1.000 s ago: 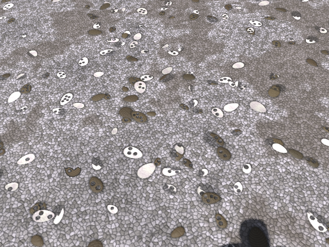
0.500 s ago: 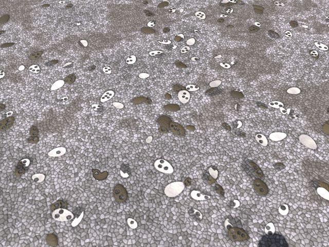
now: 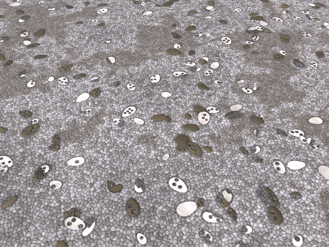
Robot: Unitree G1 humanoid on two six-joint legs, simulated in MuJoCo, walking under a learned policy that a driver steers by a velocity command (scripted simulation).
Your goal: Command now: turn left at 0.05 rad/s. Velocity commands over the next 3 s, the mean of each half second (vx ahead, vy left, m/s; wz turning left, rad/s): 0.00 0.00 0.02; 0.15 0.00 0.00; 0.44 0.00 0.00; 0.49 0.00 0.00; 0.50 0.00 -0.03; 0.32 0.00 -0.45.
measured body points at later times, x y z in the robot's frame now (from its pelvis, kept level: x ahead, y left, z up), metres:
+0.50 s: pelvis +0.00 +0.01 +0.00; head +0.01 +0.01 +0.45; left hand +0.07 +0.27 -0.14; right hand +0.09 -0.24 -0.13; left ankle -0.02 +0.13 -0.73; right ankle +0.02 -0.13 -0.73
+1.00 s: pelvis +0.06 -0.03 +0.00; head +0.06 -0.04 +0.45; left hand +0.05 +0.23 -0.14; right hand +0.10 -0.29 -0.15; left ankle -0.01 +0.12 -0.68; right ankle +0.03 -0.12 -0.73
